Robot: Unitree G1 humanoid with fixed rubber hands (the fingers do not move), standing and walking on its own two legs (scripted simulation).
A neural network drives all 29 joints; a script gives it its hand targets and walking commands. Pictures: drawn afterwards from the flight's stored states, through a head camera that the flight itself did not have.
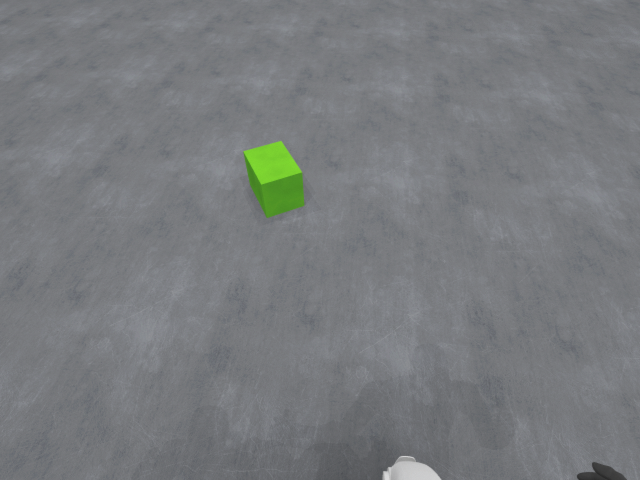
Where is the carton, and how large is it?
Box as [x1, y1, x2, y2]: [243, 141, 303, 217]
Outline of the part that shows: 281,141 243,151 250,185 267,217 303,205 301,171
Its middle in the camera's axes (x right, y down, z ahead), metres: -0.22 -0.28 +1.75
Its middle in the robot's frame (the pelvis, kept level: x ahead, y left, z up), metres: +1.43 +0.20 -0.67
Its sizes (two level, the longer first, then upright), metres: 0.250 0.183 0.198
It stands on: the floor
